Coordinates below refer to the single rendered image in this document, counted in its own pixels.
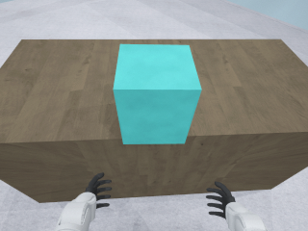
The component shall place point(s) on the robot right forearm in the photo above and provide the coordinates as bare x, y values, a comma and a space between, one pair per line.
239, 218

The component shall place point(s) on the robot left hand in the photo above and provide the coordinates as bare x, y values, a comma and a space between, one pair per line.
93, 188

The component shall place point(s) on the robot left forearm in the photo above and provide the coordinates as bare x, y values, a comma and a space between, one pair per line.
78, 214

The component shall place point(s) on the pedestal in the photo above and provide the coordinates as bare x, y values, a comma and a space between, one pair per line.
59, 125

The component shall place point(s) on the carton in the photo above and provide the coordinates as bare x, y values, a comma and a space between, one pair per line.
156, 91

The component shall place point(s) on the robot right hand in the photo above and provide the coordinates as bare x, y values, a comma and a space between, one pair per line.
225, 198

